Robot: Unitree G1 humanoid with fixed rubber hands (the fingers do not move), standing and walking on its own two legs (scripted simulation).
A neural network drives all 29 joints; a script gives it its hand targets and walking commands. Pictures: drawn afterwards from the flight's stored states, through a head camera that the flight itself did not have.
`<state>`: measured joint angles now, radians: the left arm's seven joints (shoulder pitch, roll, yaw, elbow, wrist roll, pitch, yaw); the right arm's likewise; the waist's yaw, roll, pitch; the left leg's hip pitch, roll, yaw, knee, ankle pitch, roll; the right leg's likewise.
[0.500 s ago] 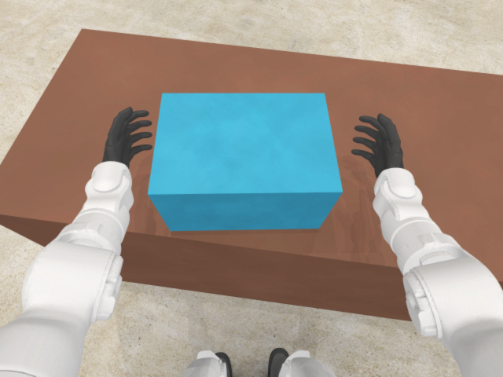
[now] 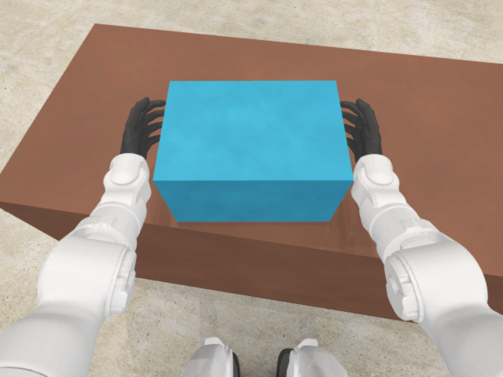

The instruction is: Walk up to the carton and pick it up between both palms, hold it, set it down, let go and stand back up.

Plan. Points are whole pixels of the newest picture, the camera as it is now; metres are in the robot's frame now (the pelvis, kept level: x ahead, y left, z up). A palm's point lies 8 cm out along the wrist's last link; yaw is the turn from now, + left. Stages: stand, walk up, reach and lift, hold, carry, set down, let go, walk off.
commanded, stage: reach and lift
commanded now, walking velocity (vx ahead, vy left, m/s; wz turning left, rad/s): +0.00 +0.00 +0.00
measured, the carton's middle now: (252, 154) +0.47 +0.02 +0.01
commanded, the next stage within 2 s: none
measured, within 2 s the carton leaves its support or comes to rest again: neither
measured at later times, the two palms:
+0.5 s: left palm (139, 154) +0.44 +0.20 +0.04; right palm (366, 158) +0.44 -0.16 +0.04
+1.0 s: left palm (141, 155) +0.44 +0.20 +0.04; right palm (365, 159) +0.44 -0.16 +0.03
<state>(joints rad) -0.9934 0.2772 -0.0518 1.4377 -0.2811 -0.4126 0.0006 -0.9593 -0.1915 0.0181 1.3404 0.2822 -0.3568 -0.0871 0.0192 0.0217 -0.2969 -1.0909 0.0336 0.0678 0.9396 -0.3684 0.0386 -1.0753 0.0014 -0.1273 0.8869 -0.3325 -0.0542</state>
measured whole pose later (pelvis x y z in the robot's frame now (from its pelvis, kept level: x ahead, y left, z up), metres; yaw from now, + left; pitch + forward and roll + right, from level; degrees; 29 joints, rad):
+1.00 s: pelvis +0.03 +0.01 +0.04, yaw +1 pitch +26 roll -3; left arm -0.91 0.19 0.24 1.56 -0.03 -0.72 0.01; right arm -0.84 -0.11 -0.44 1.39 -0.19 -0.65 -0.07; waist -0.01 0.05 -0.18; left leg -0.86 0.02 0.05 0.72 -0.31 0.05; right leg -0.82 0.01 -0.14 0.63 -0.26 -0.04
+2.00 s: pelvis +0.02 +0.00 +0.04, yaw +0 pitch +30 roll -3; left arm -0.90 0.19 0.22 1.49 -0.01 -0.77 0.02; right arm -0.86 -0.13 -0.42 1.49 -0.20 -0.85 -0.12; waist 0.03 0.03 -0.22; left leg -0.93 0.03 0.06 0.63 -0.24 0.04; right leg -0.88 0.03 -0.13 0.52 -0.17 -0.05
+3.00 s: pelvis +0.01 +0.01 +0.05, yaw +1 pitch +17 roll -2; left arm -0.76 0.18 -0.04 1.24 -0.25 -0.35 0.10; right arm -0.64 -0.15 -0.09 0.98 0.12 -0.22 -0.11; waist -0.03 0.06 -0.28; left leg -0.64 0.00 0.06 0.60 -0.25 0.05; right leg -0.61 0.01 -0.13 0.52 -0.20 -0.03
